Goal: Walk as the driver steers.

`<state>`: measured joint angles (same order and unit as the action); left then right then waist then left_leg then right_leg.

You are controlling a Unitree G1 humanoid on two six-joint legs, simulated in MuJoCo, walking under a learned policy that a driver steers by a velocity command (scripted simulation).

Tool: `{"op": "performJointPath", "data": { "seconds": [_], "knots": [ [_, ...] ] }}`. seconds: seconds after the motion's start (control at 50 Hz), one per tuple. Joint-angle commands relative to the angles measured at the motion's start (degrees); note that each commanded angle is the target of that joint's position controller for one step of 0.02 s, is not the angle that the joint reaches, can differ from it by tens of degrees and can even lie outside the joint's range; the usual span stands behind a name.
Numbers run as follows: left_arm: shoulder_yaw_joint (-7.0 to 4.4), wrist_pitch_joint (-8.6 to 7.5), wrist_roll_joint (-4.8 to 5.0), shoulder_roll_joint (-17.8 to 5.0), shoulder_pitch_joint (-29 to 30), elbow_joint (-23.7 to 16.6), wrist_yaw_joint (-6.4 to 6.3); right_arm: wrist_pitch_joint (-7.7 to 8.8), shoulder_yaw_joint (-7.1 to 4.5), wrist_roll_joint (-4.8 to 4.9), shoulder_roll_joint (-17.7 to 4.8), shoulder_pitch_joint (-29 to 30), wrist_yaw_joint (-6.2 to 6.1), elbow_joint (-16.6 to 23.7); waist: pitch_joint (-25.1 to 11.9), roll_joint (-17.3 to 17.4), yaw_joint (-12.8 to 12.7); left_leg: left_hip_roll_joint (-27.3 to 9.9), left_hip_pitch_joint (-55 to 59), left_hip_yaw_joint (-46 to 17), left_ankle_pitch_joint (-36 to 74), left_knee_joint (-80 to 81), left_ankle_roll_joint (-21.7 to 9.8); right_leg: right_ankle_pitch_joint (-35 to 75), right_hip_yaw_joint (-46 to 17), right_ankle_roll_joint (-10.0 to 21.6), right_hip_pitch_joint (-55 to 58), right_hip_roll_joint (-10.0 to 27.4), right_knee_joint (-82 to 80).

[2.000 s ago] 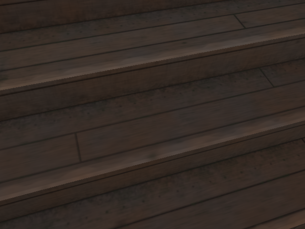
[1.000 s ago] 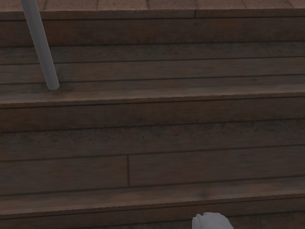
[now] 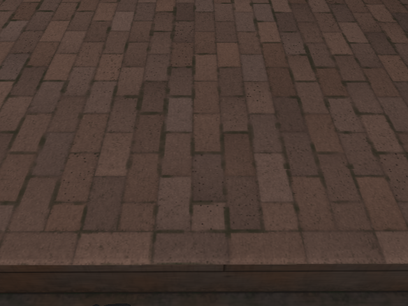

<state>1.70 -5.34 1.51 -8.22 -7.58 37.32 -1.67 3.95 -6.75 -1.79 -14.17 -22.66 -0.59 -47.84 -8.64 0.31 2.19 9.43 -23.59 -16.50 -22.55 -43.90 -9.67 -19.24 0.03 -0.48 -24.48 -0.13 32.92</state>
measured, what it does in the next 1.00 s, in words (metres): climbs: left foot 0.16 m higher, then right foot 0.16 m higher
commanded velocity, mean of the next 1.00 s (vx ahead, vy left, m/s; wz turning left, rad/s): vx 0.95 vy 0.00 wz -0.12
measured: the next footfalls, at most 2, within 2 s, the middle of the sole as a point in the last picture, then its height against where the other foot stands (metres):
left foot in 0.36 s outside the picture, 0.16 m higher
right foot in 0.80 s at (197, 201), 0.16 m higher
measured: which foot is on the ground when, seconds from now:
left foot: up 0.00-0.34, down 0.36-0.80, up 0.82-1.00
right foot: down 0.00-0.36, up 0.38-0.78, down 0.80-1.00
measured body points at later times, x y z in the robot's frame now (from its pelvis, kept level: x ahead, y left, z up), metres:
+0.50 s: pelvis +0.33 +0.05 +0.11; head +0.35 +0.01 +0.56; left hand +0.26 +0.28 +0.00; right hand +0.53 -0.12 -0.02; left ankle +0.32 +0.11 -0.56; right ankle +0.24 -0.11 -0.35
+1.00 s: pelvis +0.77 +0.05 +0.30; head +0.76 +0.06 +0.75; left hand +0.81 +0.32 +0.17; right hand +0.99 -0.16 +0.28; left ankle +0.82 +0.21 -0.25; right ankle +0.70 +0.02 -0.40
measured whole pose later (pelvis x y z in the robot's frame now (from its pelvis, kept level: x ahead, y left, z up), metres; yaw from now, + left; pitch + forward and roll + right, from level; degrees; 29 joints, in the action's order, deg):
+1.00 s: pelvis +0.77 +0.05 +0.30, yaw -8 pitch +3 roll -2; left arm -3.6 -2.7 -1.2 -15.6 -26.0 50.4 0.2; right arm 5.7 2.9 -3.6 -6.8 -5.2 0.1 -26.9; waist -6.0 0.2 0.0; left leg -3.1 -52.3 -7.6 -22.2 -94.7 -1.7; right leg -26.1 -5.4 10.5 -16.8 -14.5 41.2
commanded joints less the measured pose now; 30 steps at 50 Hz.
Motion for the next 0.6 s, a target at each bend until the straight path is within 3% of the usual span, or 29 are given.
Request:
{"op": "performJointPath", "data": {
  "seconds": [0.02,0.04,0.06,0.08,0.1,0.12,0.14,0.18,0.2,0.22,0.24,0.26,0.28,0.3,0.32,0.34,0.36,0.38,0.4,0.42,0.44,0.46,0.48,0.5,0.52,0.54,0.56,0.6],
  "knots": [
    [-6.27,-0.85,-5.13,-17.0,-15.9,2.2,-1.69,3.57,2.86,3.47,8.4,10.2,1.74,13.4,-2.6,-14.9,-5.0,0.4,-43.2,8.4,0.2,-39.0,1.4,-6.6,-42.7,4.5,43.0,26.8,-21.1],
    [-7.28,-1.45,-5.9,-15.7,-12.9,2.4,-1.28,2.11,2.86,2.17,3.4,9.8,1.56,13.8,-5.1,-11.3,-4.2,-8.1,-50.4,12.5,3.1,-57.8,1.9,-32.4,-53.8,10.7,41.2,33.2,-23.8],
    [-5.78,-2.51,-5.25,-9.3,-11.0,4.0,-0.15,1.64,3.69,-0.56,3.7,17.5,1.41,15.8,2.3,-3.4,-5.4,-9.9,-55.2,13.0,9.1,-70.6,2.6,-32.5,-42.2,8.9,35.5,27.6,-23.7],
    [-4.52,-3.67,-4.58,-6.1,-13.2,6.9,0.63,1.65,4.57,-1.86,4.6,21.9,1.7,16.7,9.0,0.1,-5.8,-10.7,-57.8,12.4,10.4,-76.5,2.6,-19.7,-28.8,7.2,29.8,22.8,-21.3],
    [-3.41,-4.46,-4.68,-2.2,-15.9,9.8,1.02,1.47,4.82,-1.36,5.2,24.0,2.03,16.6,11.4,1.2,-5.6,-10.6,-58.5,10.3,11.5,-79.8,2.3,-7.1,-17.7,5.2,26.0,19.0,-18.2],
    [-2.47,-4.58,-4.64,0.9,-18.7,12.8,1.32,0.68,5.63,-0.82,7.0,25.2,2.18,17.3,13.3,1.2,-4.8,-10.5,-59.4,9.1,10.2,-81.0,1.9,2.9,-10.8,3.6,23.4,17.0,-16.2],
    [-2.31,-4.31,-5.0,1.9,-22.3,16.1,1.85,-0.52,6.52,-0.09,9.7,27.2,1.59,18.4,13.2,-1.1,-4.5,-9.3,-62.9,10.3,5.6,-89.2,1.5,9.6,-7.7,3.5,23.6,17.3,-15.8],
    [-2.55,-4.38,-4.96,0.7,-22.5,18.5,2.54,-2.09,7.38,0.25,9.8,32.8,0.45,22.7,15.0,-1.7,-2.1,-9.1,-62.0,11.7,1.6,-83.0,0.9,14.9,-0.1,0.1,19.7,15.7,-19.6],
    [-2.81,-4.72,-5.07,-0.8,-23.5,19.8,2.82,-2.75,7.45,-0.15,9.5,36.0,-0.36,24.0,15.5,-4.2,-2.6,-8.1,-63.7,14.8,0.2,-85.4,0.5,19.4,1.4,-0.4,19.9,15.5,-21.7],
    [-2.79,-4.96,-4.25,-1.5,-23.7,20.6,3.05,-3.04,7.47,-0.29,8.4,38.9,-0.69,25.9,17.8,-4.1,-1.8,-8.2,-60.9,15.8,-2.1,-78.2,0.0,23.4,5.2,-1.9,17.1,13.8,-24.6],
    [-2.48,-4.91,-3.6,-0.9,-24.9,22.2,2.77,-3.07,8.47,0.3,8.4,42.5,-0.51,28.1,19.5,-4.3,-0.9,-8.3,-53.1,19.5,-1.6,-67.9,-0.6,28.8,9.2,-2.7,9.3,10.7,-27.5],
    [-2.38,-4.41,-2.36,-1.4,-28.8,23.9,1.63,-3.09,9.01,1.54,8.3,45.1,-0.11,28.7,19.2,-4.2,-2.6,-7.3,-47.3,23.5,-1.9,-59.9,-1.2,37.6,9.8,-1.6,8.4,9.9,-31.9],
    [-2.32,-3.45,-0.32,-4.0,-26.8,23.0,0.01,-2.9,10.31,3.15,7.5,40.1,1.26,27.8,15.6,-4.9,-0.2,-8.9,-28.5,30.5,-2.3,-41.7,-1.6,50.9,14.6,1.1,4.2,8.9,-37.0],
    [-1.66,-3.79,2.17,-5.8,-26.3,20.3,-1.01,-2.78,9.17,3.83,3.3,34.8,2.08,23.3,5.6,0.3,0.2,-3.0,-5.0,36.5,2.5,-36.3,-0.6,88.4,13.5,3.8,2.0,8.7,-30.0],
    [-3.39,-5.36,0.87,-14.5,-29.3,19.7,-1.06,-3.12,8.85,4.64,4.3,24.8,1.42,22.5,-1.0,-10.5,3.6,-1.0,5.1,35.3,-1.7,-33.4,-0.6,115.5,10.8,5.9,7.9,13.2,-20.7],
    [-5.27,-6.07,0.89,-19.8,-27.9,18.9,-0.68,-4.0,7.92,4.09,2.2,15.6,0.87,21.1,-6.6,-17.9,8.9,-1.8,9.2,29.4,-3.7,-26.1,-1.4,125.7,7.8,6.6,17.0,17.2,-9.8],
    [-7.1,-5.49,1.21,-22.7,-23.4,16.6,0.26,-3.75,5.84,2.17,-1.2,7.5,0.38,19.1,-11.9,-19.4,14.0,-1.8,15.7,23.4,-3.7,-14.8,-2.8,122.3,5.4,7.3,20.8,17.6,6.5],
    [-7.24,-5.91,-0.59,-18.2,-22.6,12.6,1.54,-2.35,2.99,-0.73,-7.8,5.7,0.43,17.2,-16.5,-10.2,12.2,-11.5,30.2,3.8,-4.0,-5.7,-6.1,79.6,2.2,6.8,5.1,10.5,28.1],
    [-7.34,-6.21,0.92,-12.7,-18.6,7.9,3.88,-1.98,0.8,-1.57,-12.3,0.7,0.0,16.0,-21.6,4.5,13.0,-30.3,35.6,-30.8,8.3,14.3,-11.8,10.4,-1.5,3.5,-10.5,-5.0,64.8],
    [-8.35,-6.11,0.1,-11.7,-11.9,4.6,3.67,-1.4,0.28,-1.63,-11.4,1.9,0.46,13.7,-19.9,-4.2,11.0,-29.1,31.9,-33.0,7.9,20.0,-9.6,14.8,-12.4,4.8,-18.1,-4.0,83.4],
    [-7.28,-5.07,-0.5,-6.0,-8.4,0.7,2.55,0.12,0.14,-0.21,-10.8,6.0,1.01,10.1,-10.8,-5.6,6.0,-29.6,25.0,-25.3,-0.7,20.8,-8.9,16.2,-9.8,5.4,-24.5,-0.9,87.2],
    [-5.76,-4.15,-2.43,-1.7,-5.2,-1.6,1.88,1.27,0.61,0.46,-7.4,6.2,1.24,5.3,0.5,-6.9,3.0,-27.7,19.0,-17.6,-2.1,21.7,-7.0,13.8,-7.2,7.3,-32.5,1.2,88.5],
    [-3.73,-2.69,-3.6,3.7,-5.9,-2.8,1.97,1.77,1.93,-0.09,-1.7,6.3,1.22,1.1,5.6,-5.8,-1.8,-25.1,13.6,-8.6,1.5,21.1,-4.5,11.3,-7.8,8.9,-36.7,2.1,93.0],
    [-2.77,-1.06,-3.34,5.4,-8.8,-1.9,2.44,1.98,3.68,-0.77,4.9,6.2,1.29,-1.2,7.1,-4.1,-4.7,-23.8,10.2,-2.1,2.4,22.1,-2.5,9.3,-8.3,10.0,-37.7,2.2,96.1],
    [-2.56,1.27,-2.31,5.1,-11.3,-1.1,2.34,2.5,4.38,-0.66,6.5,5.8,1.3,-2.7,9.6,-2.3,-6.8,-23.7,8.0,3.8,2.2,24.5,-0.7,5.9,-8.3,10.1,-40.7,1.3,96.2],
    [-2.06,2.91,-1.67,6.3,-8.3,-2.2,1.8,3.49,4.96,-0.89,7.5,4.9,1.41,-4.4,13.5,-1.3,-7.2,-25.0,5.7,7.4,3.1,27.1,1.0,1.9,-9.8,10.4,-45.6,1.3,98.1],
    [-1.33,3.98,-0.92,7.7,-4.0,-4.4,1.15,4.32,5.15,-1.02,6.8,4.3,1.66,-6.9,17.0,0.3,-8.2,-24.9,1.8,12.1,3.7,30.6,2.6,-1.1,-9.4,11.0,-48.8,0.4,99.8],
    [-0.16,5.62,-0.68,9.1,3.8,-8.1,-0.42,5.13,5.61,-0.69,4.4,1.8,2.21,-10.1,19.6,3.0,-8.9,-23.5,0.0,18.8,7.9,36.0,3.6,-3.4,-5.3,12.9,-54.7,-1.7,105.0]
  ]
}}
